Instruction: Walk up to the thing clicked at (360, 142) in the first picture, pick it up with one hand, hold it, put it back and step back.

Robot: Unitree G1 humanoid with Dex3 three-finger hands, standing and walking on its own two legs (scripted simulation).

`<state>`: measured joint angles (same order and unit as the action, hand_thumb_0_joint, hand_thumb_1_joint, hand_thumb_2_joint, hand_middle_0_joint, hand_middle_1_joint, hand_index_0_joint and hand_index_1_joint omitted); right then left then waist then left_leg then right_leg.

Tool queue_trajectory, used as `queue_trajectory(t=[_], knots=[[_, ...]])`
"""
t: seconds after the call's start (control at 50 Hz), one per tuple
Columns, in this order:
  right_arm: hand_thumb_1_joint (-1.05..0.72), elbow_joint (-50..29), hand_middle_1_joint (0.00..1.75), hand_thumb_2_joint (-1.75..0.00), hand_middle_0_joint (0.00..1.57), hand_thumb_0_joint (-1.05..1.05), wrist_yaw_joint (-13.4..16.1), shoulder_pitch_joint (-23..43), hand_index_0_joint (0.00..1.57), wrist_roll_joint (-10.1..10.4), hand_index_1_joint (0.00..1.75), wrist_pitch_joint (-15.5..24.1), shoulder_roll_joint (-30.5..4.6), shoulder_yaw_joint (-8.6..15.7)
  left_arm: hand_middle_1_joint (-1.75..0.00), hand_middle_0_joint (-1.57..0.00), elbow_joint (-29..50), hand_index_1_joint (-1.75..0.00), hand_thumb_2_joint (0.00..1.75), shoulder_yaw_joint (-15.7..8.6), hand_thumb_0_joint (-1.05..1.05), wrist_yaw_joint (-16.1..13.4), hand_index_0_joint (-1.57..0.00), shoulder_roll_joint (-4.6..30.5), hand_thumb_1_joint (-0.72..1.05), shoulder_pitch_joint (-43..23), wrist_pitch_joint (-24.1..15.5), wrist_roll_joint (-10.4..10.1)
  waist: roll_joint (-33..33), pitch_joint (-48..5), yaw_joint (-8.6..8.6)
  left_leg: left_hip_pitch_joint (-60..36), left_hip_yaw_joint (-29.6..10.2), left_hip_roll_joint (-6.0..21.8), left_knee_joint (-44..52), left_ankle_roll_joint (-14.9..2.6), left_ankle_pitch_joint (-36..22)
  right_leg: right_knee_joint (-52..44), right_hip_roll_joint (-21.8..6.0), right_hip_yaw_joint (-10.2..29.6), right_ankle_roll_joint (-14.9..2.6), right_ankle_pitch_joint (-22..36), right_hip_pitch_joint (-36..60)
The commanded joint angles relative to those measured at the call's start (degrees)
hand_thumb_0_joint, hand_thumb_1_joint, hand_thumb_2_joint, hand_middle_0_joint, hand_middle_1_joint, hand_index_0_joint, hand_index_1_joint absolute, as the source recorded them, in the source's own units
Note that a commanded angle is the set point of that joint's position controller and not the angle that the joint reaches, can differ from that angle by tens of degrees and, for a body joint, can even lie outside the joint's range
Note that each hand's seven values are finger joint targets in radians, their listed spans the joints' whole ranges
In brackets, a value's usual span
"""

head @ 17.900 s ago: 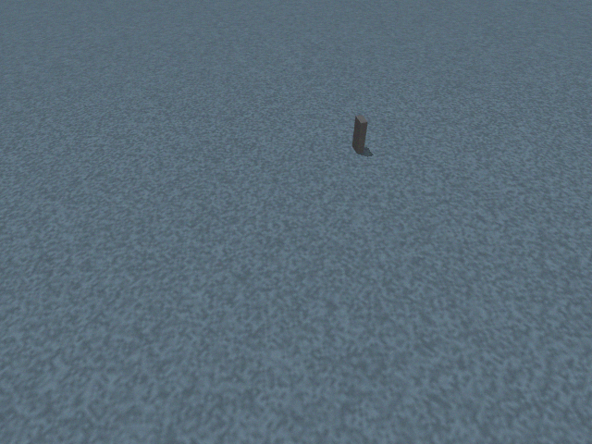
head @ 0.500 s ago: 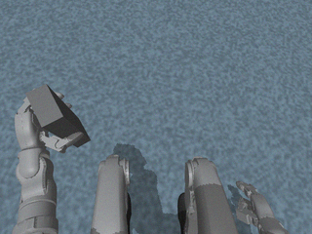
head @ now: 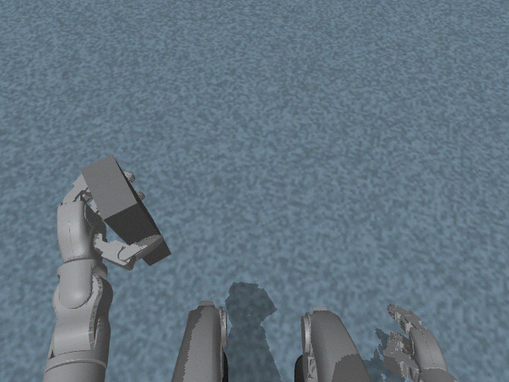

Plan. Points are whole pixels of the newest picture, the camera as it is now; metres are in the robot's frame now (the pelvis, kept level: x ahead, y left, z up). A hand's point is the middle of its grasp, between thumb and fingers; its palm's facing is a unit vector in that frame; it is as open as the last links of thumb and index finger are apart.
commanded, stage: hold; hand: left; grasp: from the side
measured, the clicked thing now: (133, 219) +0.35 +0.20 +0.03
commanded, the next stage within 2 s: crouch in 1.58 s
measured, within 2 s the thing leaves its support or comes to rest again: neither
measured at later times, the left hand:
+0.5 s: hand (117, 176) +0.37 +0.19 +0.12, palm faces +0.22 -0.97 -0.05, open 11.2 cm
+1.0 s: hand (122, 149) +0.38 +0.18 +0.16, palm faces +0.23 -0.97 -0.03, open 11.2 cm
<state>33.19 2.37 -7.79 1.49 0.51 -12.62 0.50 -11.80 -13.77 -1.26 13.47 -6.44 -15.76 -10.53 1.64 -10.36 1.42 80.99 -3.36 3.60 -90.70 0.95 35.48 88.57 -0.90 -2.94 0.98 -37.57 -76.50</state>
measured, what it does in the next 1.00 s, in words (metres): rises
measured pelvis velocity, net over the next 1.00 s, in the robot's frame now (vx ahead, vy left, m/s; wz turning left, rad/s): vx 0.03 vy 0.00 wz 0.03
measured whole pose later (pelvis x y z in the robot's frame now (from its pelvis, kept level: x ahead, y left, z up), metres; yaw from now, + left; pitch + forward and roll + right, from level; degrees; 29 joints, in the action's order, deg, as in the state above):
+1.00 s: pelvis +0.03 +0.00 +0.12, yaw +1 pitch +12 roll -2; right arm 36.7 1.7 -12.9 -1.1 0.2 -11.8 0.4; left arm -24.9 -8.2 -4.9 9.3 -9.8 -19.8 -6.2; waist 0.8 -4.2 1.8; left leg 43.6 -0.7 3.1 -57.8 1.0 26.1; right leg 55.8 -1.2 -2.1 1.1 -27.6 -40.0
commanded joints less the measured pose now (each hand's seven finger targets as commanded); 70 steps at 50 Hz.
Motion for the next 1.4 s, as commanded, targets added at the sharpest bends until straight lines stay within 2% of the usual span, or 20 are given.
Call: queue_trajectory(t=[0.0,0.02,0.04,0.08,0.12,0.22,0.26,0.34,0.38,0.42,0.5,0.68,0.76,0.78,0.84,0.92,1.1,1.28,1.3,1.38], knots=[[-0.88,-5.7,0.30,-0.89,0.20,0.00,0.8,-2.9,0.20,0.2,0.30,2.5,-9.0,3.7,-1.46,-1.27,8.2,-1.44,1.23,-2.2,0.00,0.0,-1.31,7.6,-0.03,-7.9,-3.8,0.7,1.2,-20.9,0.85,-24.8,-0.1,-2.0,17.3,-1.76,-13.3,-17.0,1.5,0.5,-1.99,16.5,17.0],[-0.89,-5.5,0.30,-0.89,0.20,0.00,0.6,-2.9,0.20,0.0,0.30,2.7,-8.8,3.6,-1.45,-1.27,9.7,-1.44,1.21,-1.2,0.00,0.2,-1.31,7.7,-0.07,-9.9,-4.0,1.3,3.0,-20.5,0.53,-26.6,-0.1,-1.9,18.5,-1.53,-13.1,-17.6,1.4,0.6,-2.17,16.1,16.9],[-0.89,-5.7,0.30,-0.89,0.20,0.00,0.5,-3.2,0.20,0.0,0.30,2.6,-8.6,3.6,-1.44,-1.25,11.2,-1.43,1.20,-2.3,0.00,-0.2,-1.29,9.3,-0.07,-11.5,-4.3,1.7,3.9,-21.3,-0.06,-28.3,0.0,-2.0,19.8,-1.37,-13.8,-18.8,1.4,0.5,-2.25,16.4,18.5],[-0.89,-6.1,0.30,-0.89,0.20,0.00,0.5,-3.0,0.20,0.1,0.30,2.7,-8.3,3.2,-1.43,-1.25,9.5,-1.41,1.18,-0.9,0.00,-0.4,-1.29,7.2,-0.09,-11.5,-4.3,1.4,2.7,-18.9,0.45,-29.8,0.0,-2.0,22.0,-1.35,-13.3,-20.8,1.4,0.3,-2.19,16.2,20.0],[-0.89,-5.7,0.30,-0.89,0.20,0.00,0.5,-3.8,0.20,-0.1,0.30,3.0,-8.1,3.1,-1.41,-1.25,10.2,-1.39,1.16,-2.1,0.00,-0.8,-1.28,7.8,-0.08,-13.2,-4.9,1.1,2.7,-20.6,0.36,-31.8,0.3,-2.0,22.7,-1.38,-16.2,-21.9,1.5,0.5,-2.12,19.1,23.0],[-0.90,-4.8,0.30,-0.89,0.20,0.00,0.5,-4.8,0.20,-0.7,0.30,3.1,-7.7,3.0,-1.39,-1.23,8.3,-1.38,1.15,-0.3,0.00,-1.7,-1.27,7.1,-0.10,-14.8,-5.8,2.5,2.4,-18.5,0.77,-34.8,1.0,-2.1,25.7,-1.45,-18.2,-26.0,1.2,1.0,-1.82,21.9,27.3],[-0.90,-4.6,0.30,-0.89,0.20,0.00,0.4,-5.0,0.20,-1.0,0.30,3.4,-8.1,3.2,-1.39,-1.24,7.4,-1.38,1.14,1.6,0.00,-1.5,-1.27,5.4,-0.12,-15.4,-5.9,2.8,3.2,-17.8,1.37,-38.2,0.5,-1.9,27.8,-1.15,-18.6,-27.0,1.4,0.3,-2.03,21.7,27.1],[-0.90,-4.6,0.30,-0.89,0.20,0.00,0.1,-4.7,0.20,-1.1,0.30,3.2,-8.1,3.1,-1.40,-1.26,5.8,-1.40,1.15,0.5,0.00,-1.5,-1.29,6.7,-0.07,-14.7,-6.7,3.1,2.3,-16.0,-0.09,-39.4,0.9,-2.1,31.0,-1.12,-17.1,-30.0,1.3,0.2,-1.93,20.5,30.5],[-0.90,-5.1,0.30,-0.89,0.20,0.00,0.1,-4.3,0.20,-1.2,0.30,3.1,-7.7,2.8,-1.41,-1.26,5.3,-1.40,1.16,1.6,0.00,-2.0,-1.28,5.3,-0.09,-14.9,-6.6,3.2,1.1,-15.4,0.13,-39.6,1.4,-2.2,32.2,-1.24,-16.3,-32.0,1.2,0.5,-1.71,20.2,32.5],[-0.91,-4.6,0.30,-0.89,0.20,0.00,0.1,-5.2,0.20,-1.4,0.30,3.0,-7.6,2.8,-1.39,-1.24,5.8,-1.38,1.15,1.5,0.00,-2.4,-1.27,5.0,-0.09,-15.4,-6.7,3.1,1.3,-16.9,0.50,-41.9,1.5,-2.1,32.9,-1.15,-19.1,-32.7,1.4,0.5,-1.58,23.0,34.7],[-0.90,-3.8,0.30,-0.90,0.20,0.00,0.2,-5.6,0.20,-1.6,0.30,3.0,-7.6,2.8,-1.40,-1.25,3.6,-1.39,1.16,2.4,0.00,-3.0,-1.27,3.9,-0.08,-16.1,-6.9,3.4,0.3,-14.4,1.16,-44.3,1.5,-1.9,34.4,-1.16,-21.2,-34.1,1.5,0.3,-1.56,25.1,35.5],[-0.90,-3.5,0.30,-0.90,0.20,0.00,0.1,-5.0,0.20,-2.1,0.30,2.6,-7.2,2.8,-1.39,-1.23,1.5,-1.39,1.18,2.7,0.00,-3.4,-1.25,3.4,-0.05,-17.4,-8.2,3.9,0.4,-12.2,0.51,-47.0,1.9,-2.1,38.8,-0.92,-19.7,-37.8,1.5,0.2,-1.57,23.6,38.8],[-0.90,-3.1,0.30,-0.90,0.20,0.00,0.0,-5.4,0.20,-2.4,0.30,2.3,-7.1,2.7,-1.39,-1.22,2.3,-1.39,1.19,3.6,0.00,-3.6,-1.24,2.8,-0.06,-18.8,-8.5,4.1,1.5,-13.2,0.69,-48.8,1.8,-2.1,39.6,-0.70,-22.4,-38.2,1.6,0.0,-1.72,25.9,40.4],[-0.90,-3.3,0.30,-0.90,0.20,0.00,0.0,-5.7,0.20,-2.3,0.30,2.1,-7.4,2.9,-1.39,-1.22,1.8,-1.39,1.19,2.8,0.00,-3.8,-1.24,2.9,-0.06,-17.6,-8.4,3.9,0.6,-13.4,0.45,-49.7,1.7,-2.0,40.0,-0.65,-23.3,-38.3,1.8,-0.2,-1.76,26.4,41.1],[-0.90,-3.1,0.30,-0.90,0.20,0.00,-0.2,-5.1,0.20,-2.4,0.30,2.0,-7.2,2.8,-1.41,-1.23,1.8,-1.41,1.20,4.0,0.00,-3.7,-1.25,2.5,-0.05,-19.3,-8.8,4.2,0.9,-11.7,0.59,-49.8,1.7,-2.0,41.0,-0.55,-21.7,-39.2,1.7,-0.2,-1.75,24.9,41.0],[-0.90,-2.9,0.30,-0.90,0.20,0.00,-0.1,-5.3,0.20,-2.3,0.30,1.9,-7.2,2.7,-1.41,-1.23,1.1,-1.41,1.21,3.7,0.00,-3.6,-1.25,2.7,-0.06,-19.2,-9.0,3.9,-0.4,-13.2,0.76,-50.6,2.4,-2.2,40.8,-0.89,-25.0,-40.1,1.4,0.5,-1.30,28.9,44.1],[-0.90,-2.3,0.30,-0.90,0.20,0.00,-0.7,-5.3,0.20,-2.5,0.30,1.3,-7.3,2.9,-1.43,-1.25,-0.1,-1.44,1.23,4.0,0.00,-3.9,-1.27,1.7,-0.06,-19.4,-9.1,4.0,0.2,-12.0,0.63,-53.2,2.4,-2.1,42.3,-0.70,-27.7,-41.2,1.7,0.2,-1.42,30.6,45.3],[-0.90,-2.7,0.30,-0.90,0.20,0.00,-0.9,-4.6,0.20,-2.3,0.30,0.7,-7.0,2.9,-1.43,-1.25,0.1,-1.43,1.24,3.9,0.00,-4.2,-1.26,1.9,-0.05,-19.7,-9.3,4.0,-1.1,-11.4,0.21,-53.0,3.7,-2.6,42.9,-1.09,-27.8,-43.4,1.3,1.2,-0.74,32.8,48.6],[-0.90,-2.7,0.30,-0.90,0.20,0.00,-0.9,-4.7,0.20,-2.4,0.30,0.8,-7.0,2.9,-1.43,-1.25,0.6,-1.44,1.25,4.4,0.00,-4.0,-1.27,1.4,-0.04,-20.9,-9.4,3.8,-0.9,-12.2,0.89,-53.8,3.6,-2.6,42.8,-1.16,-28.1,-43.5,1.3,1.3,-0.68,33.1,48.8],[-0.90,-2.9,0.30,-0.90,0.20,0.00,-0.9,-4.0,0.20,-2.3,0.30,0.5,-6.8,2.9,-1.43,-1.25,-0.2,-1.43,1.24,3.6,0.00,-4.3,-1.27,1.8,-0.06,-20.2,-9.2,4.1,-1.3,-9.4,0.27,-52.7,3.6,-2.7,44.2,-1.03,-24.7,-44.6,1.4,1.1,-0.76,29.7,48.4]])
